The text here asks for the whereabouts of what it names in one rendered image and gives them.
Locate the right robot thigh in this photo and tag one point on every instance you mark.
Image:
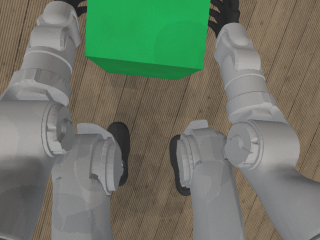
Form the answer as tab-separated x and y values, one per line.
217	213

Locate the robot left hand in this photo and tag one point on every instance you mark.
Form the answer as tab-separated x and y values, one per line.
79	10

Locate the carton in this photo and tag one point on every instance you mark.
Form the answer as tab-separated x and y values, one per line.
163	39

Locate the robot right forearm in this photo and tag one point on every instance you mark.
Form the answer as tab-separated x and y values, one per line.
243	78

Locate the robot right hand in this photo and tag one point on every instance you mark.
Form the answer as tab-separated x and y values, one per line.
229	13

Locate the robot left upper arm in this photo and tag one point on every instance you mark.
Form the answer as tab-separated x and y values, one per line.
33	133

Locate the robot right upper arm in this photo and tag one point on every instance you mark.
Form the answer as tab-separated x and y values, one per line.
266	153

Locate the robot thigh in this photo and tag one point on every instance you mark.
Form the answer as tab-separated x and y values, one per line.
81	196
217	213

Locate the left robot thigh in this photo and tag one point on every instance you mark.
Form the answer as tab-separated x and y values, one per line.
81	196

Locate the robot left forearm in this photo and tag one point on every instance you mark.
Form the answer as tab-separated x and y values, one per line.
49	57

